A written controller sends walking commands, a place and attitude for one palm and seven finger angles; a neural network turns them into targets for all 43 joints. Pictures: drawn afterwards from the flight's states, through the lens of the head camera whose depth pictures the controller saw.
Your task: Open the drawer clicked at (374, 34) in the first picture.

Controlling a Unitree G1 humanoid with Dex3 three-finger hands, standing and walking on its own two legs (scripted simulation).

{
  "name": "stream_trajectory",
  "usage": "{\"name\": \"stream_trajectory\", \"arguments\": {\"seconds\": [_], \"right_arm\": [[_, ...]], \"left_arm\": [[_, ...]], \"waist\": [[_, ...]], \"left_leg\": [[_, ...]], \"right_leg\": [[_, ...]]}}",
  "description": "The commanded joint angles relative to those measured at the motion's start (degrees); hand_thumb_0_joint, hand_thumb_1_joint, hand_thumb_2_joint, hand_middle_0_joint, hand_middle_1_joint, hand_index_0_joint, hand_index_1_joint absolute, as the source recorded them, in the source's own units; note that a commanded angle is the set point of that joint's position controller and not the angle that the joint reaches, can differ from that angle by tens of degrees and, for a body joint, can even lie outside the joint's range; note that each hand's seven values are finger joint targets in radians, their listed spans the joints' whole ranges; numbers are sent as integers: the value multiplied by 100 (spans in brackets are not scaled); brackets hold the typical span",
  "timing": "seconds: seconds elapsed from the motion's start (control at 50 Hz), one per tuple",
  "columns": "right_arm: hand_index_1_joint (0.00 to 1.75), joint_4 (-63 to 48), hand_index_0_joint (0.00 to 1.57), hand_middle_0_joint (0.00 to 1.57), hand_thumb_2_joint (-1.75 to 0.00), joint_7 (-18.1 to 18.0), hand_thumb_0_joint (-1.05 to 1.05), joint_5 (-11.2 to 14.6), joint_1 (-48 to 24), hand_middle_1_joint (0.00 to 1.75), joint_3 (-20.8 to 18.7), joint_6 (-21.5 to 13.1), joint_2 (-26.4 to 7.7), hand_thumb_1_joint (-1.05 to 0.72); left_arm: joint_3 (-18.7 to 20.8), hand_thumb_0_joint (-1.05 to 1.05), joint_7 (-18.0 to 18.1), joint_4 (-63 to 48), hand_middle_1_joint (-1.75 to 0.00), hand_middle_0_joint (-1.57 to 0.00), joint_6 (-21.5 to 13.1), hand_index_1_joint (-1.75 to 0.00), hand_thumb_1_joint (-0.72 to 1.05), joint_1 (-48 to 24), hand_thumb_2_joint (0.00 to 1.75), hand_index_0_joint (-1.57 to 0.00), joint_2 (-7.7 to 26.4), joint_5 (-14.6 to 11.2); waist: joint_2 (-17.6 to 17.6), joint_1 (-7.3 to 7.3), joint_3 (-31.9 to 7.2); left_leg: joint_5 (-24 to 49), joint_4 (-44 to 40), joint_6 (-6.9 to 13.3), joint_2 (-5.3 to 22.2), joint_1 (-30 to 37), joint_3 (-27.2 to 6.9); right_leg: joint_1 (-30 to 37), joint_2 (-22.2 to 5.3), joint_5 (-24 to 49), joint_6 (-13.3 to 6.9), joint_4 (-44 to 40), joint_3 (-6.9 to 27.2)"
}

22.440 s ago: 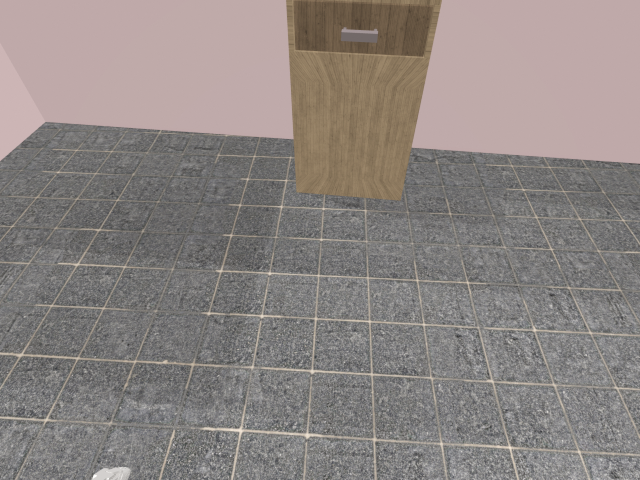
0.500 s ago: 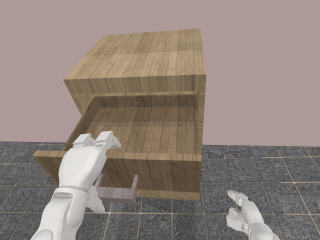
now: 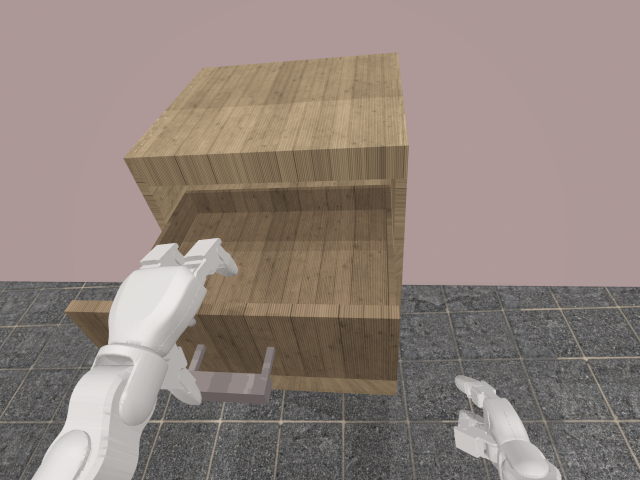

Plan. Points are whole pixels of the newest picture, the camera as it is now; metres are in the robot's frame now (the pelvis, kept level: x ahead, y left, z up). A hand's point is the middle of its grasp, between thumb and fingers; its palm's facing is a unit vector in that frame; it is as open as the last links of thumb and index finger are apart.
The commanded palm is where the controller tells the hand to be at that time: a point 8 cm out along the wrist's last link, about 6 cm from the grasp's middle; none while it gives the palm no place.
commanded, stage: draw the hand back to the body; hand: left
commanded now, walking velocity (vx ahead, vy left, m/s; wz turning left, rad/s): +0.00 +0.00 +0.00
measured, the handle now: (229, 370) +0.26 +0.18 -0.01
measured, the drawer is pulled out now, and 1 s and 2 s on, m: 0.29 0.29 0.29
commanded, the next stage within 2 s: step back with the hand held close in 1.50 s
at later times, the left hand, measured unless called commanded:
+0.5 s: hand (134, 348) +0.21 +0.23 +0.13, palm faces +0.12 -0.13 -0.98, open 13.9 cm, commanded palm +0.17 +0.23 +0.19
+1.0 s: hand (125, 325) +0.21 +0.23 +0.17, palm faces +0.34 -0.86 -0.39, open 11.3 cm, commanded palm +0.16 +0.28 +0.19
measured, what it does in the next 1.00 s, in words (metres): stands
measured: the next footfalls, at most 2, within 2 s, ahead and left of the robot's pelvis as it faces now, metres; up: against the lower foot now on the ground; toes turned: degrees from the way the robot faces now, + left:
none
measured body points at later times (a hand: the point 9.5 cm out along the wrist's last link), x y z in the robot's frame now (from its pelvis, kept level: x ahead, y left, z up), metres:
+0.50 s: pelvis +0.01 +0.01 +0.00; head +0.00 -0.04 +0.44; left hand +0.19 +0.23 +0.19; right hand +0.25 -0.18 -0.08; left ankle +0.03 +0.11 -0.73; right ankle -0.03 -0.07 -0.73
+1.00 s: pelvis +0.03 +0.01 +0.00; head +0.02 -0.01 +0.45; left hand +0.19 +0.27 +0.19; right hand +0.22 -0.20 -0.09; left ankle +0.03 +0.11 -0.73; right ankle -0.03 -0.07 -0.73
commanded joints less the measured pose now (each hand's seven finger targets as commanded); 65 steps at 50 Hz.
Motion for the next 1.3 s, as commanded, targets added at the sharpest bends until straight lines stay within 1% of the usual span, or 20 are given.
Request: {"name": "stream_trajectory", "arguments": {"seconds": [0.0, 0.08, 0.14, 0.2, 0.26, 0.3, 0.34, 0.4, 0.44, 0.48, 0.5, 0.52, 0.54, 0.56, 0.58, 0.64, 0.66, 0.82, 1.16, 1.28], "right_arm": [[30, -1085, 20, 20, -90, 25, 0, 16, -1191, 30, -195, -314, -399, -90], [30, -1077, 20, 20, -90, -25, 0, 27, -1149, 30, -177, -311, -426, -90], [30, -1160, 20, 20, -90, -89, 0, 59, -1262, 30, -181, -388, -470, -90], [30, -1152, 20, 20, -90, -137, 0, -11, -1022, 30, -201, -385, -459, -90], [30, -1203, 20, 20, -90, -164, 0, -23, -973, 30, -178, -447, -456, -90], [30, -1143, 20, 20, -90, -180, 0, -33, -903, 30, -216, -397, -492, -90], [30, -1214, 20, 20, -90, -174, 0, 25, -1091, 30, -194, -437, -546, -90], [30, -1232, 20, 20, -90, -158, 0, -20, -874, 30, -231, -375, -516, -90], [30, -1306, 20, 20, -90, -178, 0, 55, -1034, 30, -213, -415, -587, -90], [30, -1282, 20, 20, -90, -184, 0, 10, -838, 30, -199, -371, -525, -90], [30, -1497, 20, 20, -90, -337, 0, 54, -376, 30, -207, -838, -108, -90], [30, -1350, 20, 20, -90, -449, 0, 5, -317, 30, -198, -1139, -255, -90], [30, -1255, 20, 20, -90, -570, 0, -30, -344, 30, -184, -1286, -363, -90], [30, -1248, 20, 20, -90, -622, 0, -70, -270, 30, -119, -1391, -267, -90], [30, -1215, 20, 20, -90, -667, 0, -76, -234, 30, -138, -1514, -291, -90], [30, -991, 20, 20, -90, -712, 0, -146, -148, 30, -145, -1707, -342, -90], [30, -938, 20, 20, -90, -688, 0, -160, -70, 30, -121, -1727, -283, -90], [30, -870, 20, 20, -90, -586, 0, -104, -75, 30, -270, -1730, -365, -90], [30, -735, 20, 20, -90, -677, 0, -16, -70, 30, -374, -1520, -400, -90], [30, -740, 20, 20, -90, -662, 0, -24, -98, 30, -358, -1492, -399, -90]], "left_arm": [[962, 0, 318, -1266, -120, -30, -66, -120, -50, -457, 30, -30, 849, -2], [1131, 0, 327, -1152, -120, -30, -25, -120, -50, -441, 30, -30, 1040, 24], [1305, 0, 315, -1555, -120, -30, -151, -120, -50, -675, 30, -30, 1246, -116], [1148, 0, 289, -1492, -120, -30, -291, -120, -50, -152, 30, -30, 1056, -85], [1437, 0, 350, -1683, -120, -30, -416, -120, -50, -127, 30, -30, 1329, -100], [1553, 0, 367, -1380, -120, -30, -424, -120, -50, 290, 30, -30, 1303, -141], [1933, 0, 451, -1707, -120, -30, -466, -120, -50, 153, 30, -30, 1633, -267], [1692, 0, 419, -1569, -120, -30, -484, -120, -50, 710, 30, -30, 1305, -284], [2061, 0, 457, -1785, -120, -30, -486, -120, -50, 663, 30, -30, 1633, -428], [1834, 0, 415, -1608, -120, -30, -489, -120, -50, 857, 30, -30, 1412, -329], [1552, 0, 458, -1872, -118, -30, -1134, -118, -47, 192, 32, -30, -800, -4572], [2018, 0, 594, -1515, -115, -29, -1415, -115, -43, 776, 33, -29, -55, -4710], [2602, 0, 702, -1689, -113, -29, -1584, -113, -40, 1159, 34, -29, 316, -5106], [2287, 0, 715, -1994, -111, -29, -1775, -111, -36, 1000, 36, -29, -13, -5171], [2408, 0, 765, -2288, -109, -29, -1907, -109, -32, 837, 37, -29, 132, -5250], [2711, 0, 903, -2198, -102, -28, -2047, -102, -22, 975, 42, -28, 361, -5306], [2442, 0, 876, -2075, -100, -28, -2094, -100, -18, 1067, 43, -28, 23, -5301], [2677, 0, 769, -1967, -82, -26, -2140, -82, 9, 1755, 55, -26, 62, -5426], [3307, 0, 858, -1708, -43, -22, -2030, -43, 69, 1979, 81, -22, 442, -5463], [3146, 0, 851, -1648, -30, -20, -1976, -30, 90, 1913, 90, -20, 314, -5470]], "waist": [[-616, 110, -758], [-774, 43, -605], [-524, -5, -698], [-600, 9, -692], [-545, 59, -873], [-729, 48, -565], [-443, 50, -703], [-542, 49, -629], [-484, 17, -691], [-648, -8, -608], [-1150, -591, -180], [-1319, -421, -92], [-1355, -287, -64], [-1091, -293, -293], [-760, -279, -384], [-166, -228, -1], [-78, -279, 66], [-676, -252, -187], [-424, -262, -216], [-426, -283, -136]], "left_leg": [[1164, -101, 155, -44, 545, -63], [987, -72, 164, -25, 498, -67], [877, -38, 183, -29, 646, -95], [1028, 1, 199, -64, 678, -115], [1031, 65, 194, -61, 685, -126], [1012, 46, 185, -51, 582, -118], [967, 60, 153, -27, 607, -128], [1129, 83, 173, -48, 560, -127], [1003, 101, 142, 6, 540, -134], [1024, 101, 165, -3, 532, -146], [530, 64, 316, 98, 1206, -234], [260, -24, 274, 206, 1223, -253], [240, -111, 222, 198, 1118, -318], [446, -197, 223, 125, 1182, -321], [587, -228, 186, 163, 1270, -321], [611, -317, 125, 157, 1093, -364], [610, -363, 122, 135, 1057, -371], [1206, -326, 132, 219, 1077, -359], [1371, -233, 115, 184, 1117, -325], [1351, -239, 125, 167, 1095, -344]], "right_leg": [[-121, -298, 1651, 294, -607, 369], [-304, -318, 1386, 314, -663, 403], [-348, -303, 1315, 303, -682, 428], [-386, -336, 1495, 322, -670, 339], [-343, -353, 1513, 309, -618, 340], [-432, -337, 1563, 326, -667, 329], [-366, -331, 1614, 294, -610, 366], [-404, -339, 1814, 321, -560, 235], [-424, -335, 1741, 315, -529, 290], [-532, -370, 1611, 341, -545, 195], [-466, -273, 1417, 299, -674, 38], [-571, -297, 1035, 317, -702, 97], [-513, -322, 888, 319, -815, 113], [-302, -376, 1035, 307, -784, 41], [-274, -442, 1094, 313, -769, 80], [-286, -449, 1049, 249, -900, 110], [-261, -453, 1063, 232, -895, 52], [45, -450, 1784, 274, -840, 5], [1, -474, 2132, 309, -850, -28], [-17, -490, 2149, 327, -854, -42]]}}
